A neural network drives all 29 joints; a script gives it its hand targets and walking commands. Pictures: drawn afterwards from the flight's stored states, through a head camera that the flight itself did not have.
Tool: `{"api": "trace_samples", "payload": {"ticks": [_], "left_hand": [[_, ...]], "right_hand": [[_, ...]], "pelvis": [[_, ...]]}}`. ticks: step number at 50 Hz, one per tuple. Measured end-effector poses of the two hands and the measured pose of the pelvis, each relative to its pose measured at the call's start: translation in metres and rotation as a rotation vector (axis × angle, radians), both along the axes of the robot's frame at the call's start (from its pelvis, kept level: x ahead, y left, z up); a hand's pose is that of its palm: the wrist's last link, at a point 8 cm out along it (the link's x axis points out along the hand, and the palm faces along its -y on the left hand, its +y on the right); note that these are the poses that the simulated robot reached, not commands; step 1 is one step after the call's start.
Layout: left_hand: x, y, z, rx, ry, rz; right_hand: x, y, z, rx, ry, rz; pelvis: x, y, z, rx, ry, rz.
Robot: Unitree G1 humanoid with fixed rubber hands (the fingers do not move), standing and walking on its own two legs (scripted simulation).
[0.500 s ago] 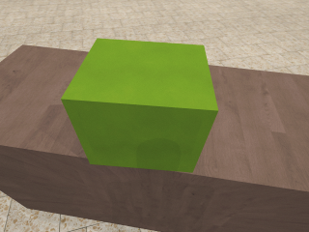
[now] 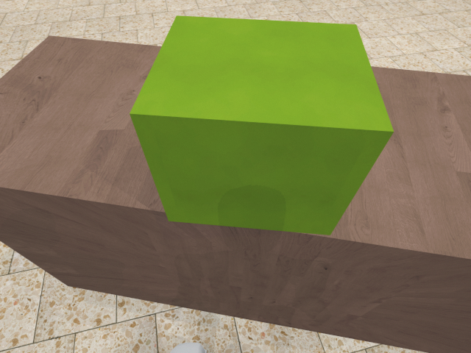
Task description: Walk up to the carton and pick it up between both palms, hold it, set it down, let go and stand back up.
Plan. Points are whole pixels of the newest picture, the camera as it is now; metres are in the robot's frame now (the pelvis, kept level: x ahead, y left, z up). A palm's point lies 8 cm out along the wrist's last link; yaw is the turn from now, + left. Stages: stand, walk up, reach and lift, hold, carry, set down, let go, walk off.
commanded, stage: walk up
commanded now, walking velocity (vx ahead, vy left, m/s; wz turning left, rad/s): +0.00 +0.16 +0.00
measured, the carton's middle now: (256, 129) +0.45 -0.01 +0.13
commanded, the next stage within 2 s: stand in 1.16 s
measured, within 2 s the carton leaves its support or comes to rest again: neither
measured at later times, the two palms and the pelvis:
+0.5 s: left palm out of the picture +0.00 +0.27 -0.13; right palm out of the picture +0.00 -0.16 -0.13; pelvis -0.01 +0.06 +0.02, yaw -1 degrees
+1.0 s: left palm out of the picture +0.01 +0.23 -0.13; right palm out of the picture -0.04 -0.22 -0.14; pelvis -0.02 +0.01 +0.01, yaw -1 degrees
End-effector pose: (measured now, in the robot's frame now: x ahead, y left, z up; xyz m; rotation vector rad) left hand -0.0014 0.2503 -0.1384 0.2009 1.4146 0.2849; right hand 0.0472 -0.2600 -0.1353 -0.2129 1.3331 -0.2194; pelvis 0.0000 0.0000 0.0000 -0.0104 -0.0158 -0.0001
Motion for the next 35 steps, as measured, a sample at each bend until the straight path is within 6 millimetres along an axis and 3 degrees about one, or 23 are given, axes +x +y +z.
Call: {"api": "trace_samples", "payload": {"ticks": [4,7,11,15,21,32,35], "left_hand": [[0.009,0.044,-0.014,0.008,-0.025,-0.023],[0.021,0.055,-0.009,-0.022,-0.053,-0.031],[0.033,0.051,0.001,-0.071,-0.101,-0.046],[0.033,0.039,0.002,-0.087,-0.110,-0.060],[0.016,0.017,0.009,-0.138,-0.060,-0.080],[-0.023,0.014,0.006,-0.157,0.021,-0.026],[-0.030,0.021,0.002,-0.147,0.070,-0.039]], "right_hand": [[-0.002,0.019,0.004,-0.027,-0.089,0.006],[-0.022,0.043,0.014,-0.010,-0.075,-0.008],[-0.033,0.073,0.019,0.038,-0.050,-0.017],[-0.032,0.093,0.010,0.088,-0.054,-0.026],[-0.040,0.097,0.009,0.108,-0.041,-0.059],[-0.069,0.108,0.008,0.113,0.067,-0.044],[-0.073,0.101,0.010,0.082,0.050,-0.073]], "pelvis": [[-0.006,0.026,-0.011,0.001,0.010,0.000],[-0.007,0.034,-0.001,0.008,0.001,-0.015],[-0.005,0.042,0.011,0.010,0.002,-0.015],[-0.005,0.046,0.011,0.031,-0.006,-0.023],[-0.008,0.055,0.019,0.008,-0.034,-0.021],[-0.011,0.060,0.020,0.007,-0.040,-0.009],[-0.015,0.056,0.017,0.009,-0.021,-0.023]]}}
